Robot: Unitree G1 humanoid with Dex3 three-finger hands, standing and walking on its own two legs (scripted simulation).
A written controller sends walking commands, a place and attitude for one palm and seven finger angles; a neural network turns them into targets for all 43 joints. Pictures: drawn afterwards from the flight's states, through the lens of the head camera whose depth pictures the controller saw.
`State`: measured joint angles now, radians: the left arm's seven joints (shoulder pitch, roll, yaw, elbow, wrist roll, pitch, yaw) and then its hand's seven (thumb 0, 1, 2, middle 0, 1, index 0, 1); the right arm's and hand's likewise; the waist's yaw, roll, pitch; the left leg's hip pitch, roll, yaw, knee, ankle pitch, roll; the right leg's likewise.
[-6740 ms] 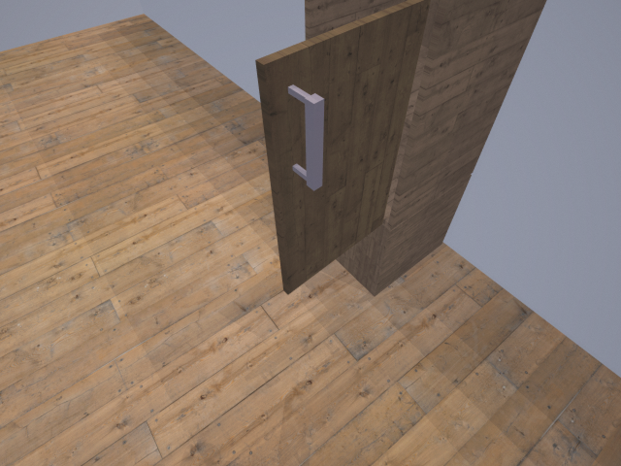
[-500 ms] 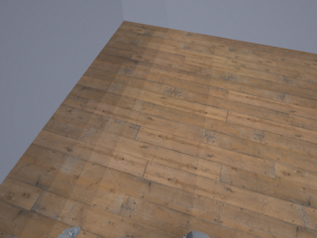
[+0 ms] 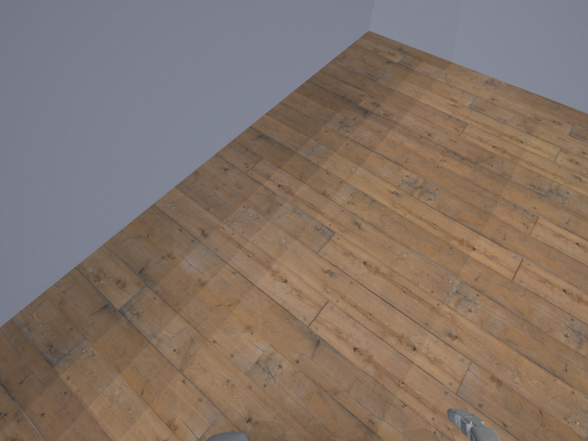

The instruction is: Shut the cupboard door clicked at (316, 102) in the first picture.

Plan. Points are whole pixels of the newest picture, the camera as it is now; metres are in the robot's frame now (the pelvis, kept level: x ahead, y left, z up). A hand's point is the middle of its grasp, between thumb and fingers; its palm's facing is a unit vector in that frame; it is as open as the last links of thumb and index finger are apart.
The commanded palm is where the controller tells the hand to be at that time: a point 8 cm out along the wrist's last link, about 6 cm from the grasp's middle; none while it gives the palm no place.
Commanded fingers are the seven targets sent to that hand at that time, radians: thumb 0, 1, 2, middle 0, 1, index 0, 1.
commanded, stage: walk to a spot facing it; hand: left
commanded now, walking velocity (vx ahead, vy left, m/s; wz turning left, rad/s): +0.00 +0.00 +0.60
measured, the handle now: out of the picture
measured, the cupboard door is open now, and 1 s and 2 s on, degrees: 93 93 93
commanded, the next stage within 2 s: none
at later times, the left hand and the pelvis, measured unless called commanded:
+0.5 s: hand out of the picture +0.05 +0.15 -0.14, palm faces +0.29 -0.93 -0.24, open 7.4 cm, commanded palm none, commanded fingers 0.00 0.90 0.90 -0.20 -0.30 -0.20 -0.30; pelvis +0.02 -0.06 +0.02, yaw +18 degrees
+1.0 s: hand out of the picture +0.02 +0.17 -0.14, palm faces +0.57 -0.76 -0.31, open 7.4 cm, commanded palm none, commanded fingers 0.00 0.90 0.90 -0.20 -0.30 -0.20 -0.30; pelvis +0.06 -0.07 +0.00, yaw +36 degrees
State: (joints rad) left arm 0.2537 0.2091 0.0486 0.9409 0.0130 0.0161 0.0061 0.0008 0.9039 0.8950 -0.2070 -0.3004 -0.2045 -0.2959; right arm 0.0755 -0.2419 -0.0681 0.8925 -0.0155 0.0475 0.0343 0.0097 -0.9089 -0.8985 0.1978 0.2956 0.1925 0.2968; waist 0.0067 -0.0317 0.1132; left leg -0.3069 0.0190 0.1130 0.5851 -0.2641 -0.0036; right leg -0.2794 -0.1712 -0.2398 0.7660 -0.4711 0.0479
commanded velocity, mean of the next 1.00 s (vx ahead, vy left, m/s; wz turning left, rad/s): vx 0.00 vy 0.00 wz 0.60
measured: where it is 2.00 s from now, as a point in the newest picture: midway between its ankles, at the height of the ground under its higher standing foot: outside the picture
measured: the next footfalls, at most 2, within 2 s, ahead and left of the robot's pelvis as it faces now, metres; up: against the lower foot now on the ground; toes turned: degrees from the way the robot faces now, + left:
right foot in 0.30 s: +0.09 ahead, -0.16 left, +0.00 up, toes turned +7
left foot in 0.62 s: +0.02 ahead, +0.08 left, +0.00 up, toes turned +30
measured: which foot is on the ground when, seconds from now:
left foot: down 0.00-0.28, up 0.30-0.60, down 0.62-0.96, up 0.98-1.00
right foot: up 0.00-0.28, down 0.30-0.62, up 0.64-0.94, down 0.96-1.00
